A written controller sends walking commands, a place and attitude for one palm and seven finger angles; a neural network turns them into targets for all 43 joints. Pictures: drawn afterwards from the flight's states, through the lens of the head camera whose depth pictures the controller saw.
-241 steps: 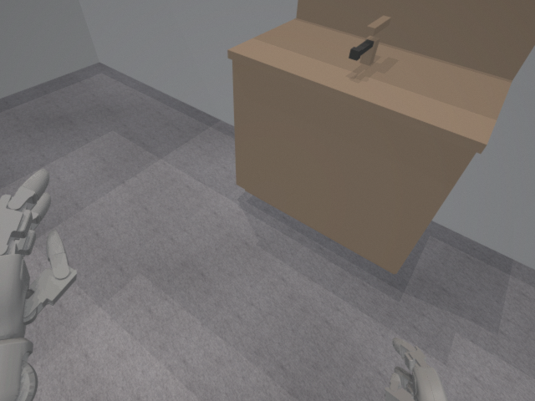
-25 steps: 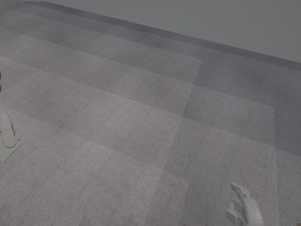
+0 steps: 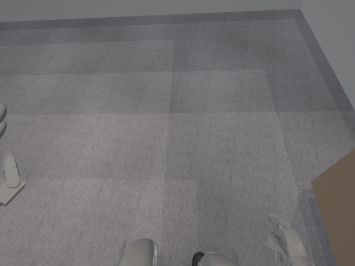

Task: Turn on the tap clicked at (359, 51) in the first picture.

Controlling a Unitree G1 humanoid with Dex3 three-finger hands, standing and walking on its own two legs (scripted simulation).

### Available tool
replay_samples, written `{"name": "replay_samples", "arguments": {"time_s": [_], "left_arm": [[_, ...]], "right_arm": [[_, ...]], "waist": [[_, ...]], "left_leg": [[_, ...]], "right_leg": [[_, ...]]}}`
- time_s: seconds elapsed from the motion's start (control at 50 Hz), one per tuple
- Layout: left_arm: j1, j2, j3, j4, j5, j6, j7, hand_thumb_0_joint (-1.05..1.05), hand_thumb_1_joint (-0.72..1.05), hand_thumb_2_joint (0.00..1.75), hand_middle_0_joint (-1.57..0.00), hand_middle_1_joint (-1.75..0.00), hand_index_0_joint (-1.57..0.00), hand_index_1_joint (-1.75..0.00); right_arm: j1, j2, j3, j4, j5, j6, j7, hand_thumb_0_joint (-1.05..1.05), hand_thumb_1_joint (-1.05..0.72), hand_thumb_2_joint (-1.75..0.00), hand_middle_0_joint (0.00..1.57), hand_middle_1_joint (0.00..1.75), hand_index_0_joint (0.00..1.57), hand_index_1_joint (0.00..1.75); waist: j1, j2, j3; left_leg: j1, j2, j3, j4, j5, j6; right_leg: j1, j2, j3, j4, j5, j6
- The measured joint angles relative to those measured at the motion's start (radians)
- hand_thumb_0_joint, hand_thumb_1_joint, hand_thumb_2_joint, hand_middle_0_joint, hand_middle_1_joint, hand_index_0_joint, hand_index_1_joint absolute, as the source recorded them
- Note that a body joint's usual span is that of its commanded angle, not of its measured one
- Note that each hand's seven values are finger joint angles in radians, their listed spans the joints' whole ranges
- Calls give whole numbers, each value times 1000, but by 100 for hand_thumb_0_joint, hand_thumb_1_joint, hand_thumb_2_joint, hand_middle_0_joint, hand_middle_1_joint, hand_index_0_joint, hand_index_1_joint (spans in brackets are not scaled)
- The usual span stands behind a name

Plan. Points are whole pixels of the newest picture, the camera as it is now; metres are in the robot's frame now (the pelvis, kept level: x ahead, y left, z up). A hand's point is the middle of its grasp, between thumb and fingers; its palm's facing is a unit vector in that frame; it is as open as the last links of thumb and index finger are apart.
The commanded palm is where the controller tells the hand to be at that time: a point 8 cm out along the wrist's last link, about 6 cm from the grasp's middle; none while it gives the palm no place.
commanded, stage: turn to face it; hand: left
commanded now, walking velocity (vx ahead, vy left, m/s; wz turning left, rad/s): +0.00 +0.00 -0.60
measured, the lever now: out of the picture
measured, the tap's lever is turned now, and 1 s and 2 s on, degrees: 0 0 0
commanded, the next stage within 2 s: none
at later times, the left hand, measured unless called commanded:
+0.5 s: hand (43, 203) +0.19 +0.18 +0.18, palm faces +0.21 -0.88 -0.42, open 7.4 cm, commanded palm +0.16 +0.22 +0.18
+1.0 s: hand (135, 225) +0.17 +0.05 +0.18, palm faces -0.13 -0.84 -0.53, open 7.4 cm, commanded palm +0.15 +0.11 +0.18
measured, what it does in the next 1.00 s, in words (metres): walks backwards, turning right: left foot, then right foot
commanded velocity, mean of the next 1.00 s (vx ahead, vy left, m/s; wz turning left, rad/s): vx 0.00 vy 0.00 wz -0.60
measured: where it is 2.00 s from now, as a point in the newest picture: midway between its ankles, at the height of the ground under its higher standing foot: outside the picture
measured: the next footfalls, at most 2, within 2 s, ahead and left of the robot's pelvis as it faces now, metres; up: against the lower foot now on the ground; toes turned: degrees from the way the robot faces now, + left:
left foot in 0.32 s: -0.02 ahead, +0.15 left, +0.00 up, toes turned -6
right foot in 0.62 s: -0.08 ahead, -0.16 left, +0.00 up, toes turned -27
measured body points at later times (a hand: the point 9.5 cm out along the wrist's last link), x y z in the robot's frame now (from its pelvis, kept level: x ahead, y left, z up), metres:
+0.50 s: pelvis -0.07 +0.00 +0.00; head -0.06 -0.01 +0.45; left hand +0.18 +0.23 +0.20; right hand +0.05 -0.23 -0.09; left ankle -0.06 +0.15 -0.73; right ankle -0.07 -0.10 -0.67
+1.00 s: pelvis -0.14 -0.03 -0.01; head -0.10 -0.05 +0.44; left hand +0.17 +0.10 +0.21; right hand -0.15 -0.35 -0.09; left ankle -0.06 +0.08 -0.73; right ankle -0.12 -0.14 -0.73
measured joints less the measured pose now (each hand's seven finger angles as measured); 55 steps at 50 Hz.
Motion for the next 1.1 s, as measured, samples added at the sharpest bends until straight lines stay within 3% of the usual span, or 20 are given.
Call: {"name": "replay_samples", "arguments": {"time_s": [0.14,0.28,0.32,0.36,0.42,0.46,0.54,0.6,0.64,0.68,0.74,0.82,0.9,0.96,1.0,1.06,1.1], "left_arm": [[-28,-32,-49,-5,-2,13,15,1,89,90,-21,-31,-22,-30],[-88,-46,-76,25,12,18,10,1,89,90,-21,-31,-21,-30],[-99,-45,-77,27,15,16,4,1,89,90,-21,-31,-21,-30],[-121,-41,-72,38,21,11,-5,1,89,90,-21,-31,-21,-30],[-126,-33,-53,57,40,11,-12,1,89,90,-21,-31,-21,-30],[-125,-49,-54,65,39,12,-10,1,89,90,-21,-31,-21,-30],[-142,-84,-77,59,38,20,4,1,89,90,-20,-30,-21,-30],[-176,-54,-75,55,43,21,6,1,89,90,-20,-30,-21,-30],[-215,-47,-81,58,49,17,2,1,89,90,-20,-30,-21,-30],[-230,-43,-84,47,45,10,-2,1,89,90,-20,-30,-21,-30],[-151,-18,-53,-13,21,-2,-10,1,89,90,-21,-30,-21,-30],[2,33,12,-101,3,-23,-9,1,89,90,-21,-31,-22,-30],[43,67,53,-132,2,-36,1,1,88,90,-22,-31,-22,-30],[29,51,51,-101,6,-29,7,1,88,90,-22,-31,-22,-30],[2,34,41,-62,7,-19,9,1,89,90,-21,-31,-22,-30],[-44,-14,11,19,27,1,8,1,89,90,-21,-31,-21,-30],[-73,-53,-20,60,37,20,6,1,89,90,-21,-31,-21,-30]], "right_arm": [[16,-38,-22,-3,0,10,-17,1,-91,-90,20,29,19,30],[25,-12,0,-39,1,26,-8,1,-91,-90,20,29,19,30],[31,-3,11,-57,0,27,-3,1,-91,-90,20,29,19,30],[27,21,20,-63,-7,22,-5,1,-91,-90,20,30,19,30],[47,68,34,-63,-4,0,-4,1,-91,-90,20,30,19,30],[69,86,42,-55,2,-14,4,1,-91,-90,20,30,20,30],[97,101,63,-39,12,-46,16,1,-91,-90,21,30,20,30],[109,110,73,-40,11,-72,24,1,-90,-90,21,30,20,30],[93,92,68,-32,13,-80,28,1,-90,-90,21,30,20,30],[56,66,57,-7,12,-68,23,1,-90,-90,21,30,20,30],[12,32,32,1,11,-33,17,1,-91,-90,21,30,20,30],[-2,-3,-1,-17,7,-7,9,1,-91,-90,20,30,20,30],[17,-31,-24,-27,7,2,3,1,-91,-90,20,29,19,30],[30,-40,-26,-31,10,10,-1,1,-91,-90,20,29,19,30],[39,-29,-21,-34,10,9,-9,1,-91,-90,20,29,19,30],[52,8,-4,-41,6,0,-19,1,-91,-90,20,29,19,30],[63,33,8,-39,6,-15,-16,1,-91,-90,20,29,19,30]], "waist": [[40,-42,-70],[57,-78,-143],[56,-78,-153],[61,-93,-130],[76,-89,-110],[83,-57,-107],[104,5,-76],[94,16,-40],[67,47,2],[33,42,39],[3,1,60],[-21,-37,44],[-6,-56,-2],[7,-57,-45],[17,-76,-65],[50,-87,-76],[62,-64,-82]], "left_leg": [[85,-30,-13,-260,-16,19],[231,-68,17,-536,-59,53],[299,-63,36,-674,-26,76],[310,-57,57,-704,122,78],[324,-22,94,-673,115,62],[330,18,107,-660,99,51],[334,102,153,-639,91,19],[302,158,172,-565,64,-14],[248,200,135,-455,32,-7],[159,145,57,-258,-86,6],[67,53,17,-67,-115,13],[49,5,23,-161,-71,12],[104,-19,26,-359,-42,23],[187,-31,31,-528,6,38],[230,-39,50,-613,107,64],[253,-21,95,-599,117,75],[267,10,105,-594,107,68]], "right_leg": [[-10,22,72,-67,74,-4],[-45,49,131,-117,150,6],[-71,67,137,-102,157,19],[-121,72,134,40,12,68],[-211,46,70,440,-150,129],[-210,5,30,555,-194,150],[-93,-75,-16,366,-223,172],[28,-95,-38,141,-146,172],[43,-60,-61,108,-99,111],[13,-52,-54,134,-108,73],[-17,-39,0,105,-72,59],[-27,-11,55,37,-8,49],[-40,13,93,10,25,47],[-56,33,116,18,35,53],[-74,34,133,59,18,63],[-151,20,99,336,-192,114],[-174,-4,52,498,-227,139]]}}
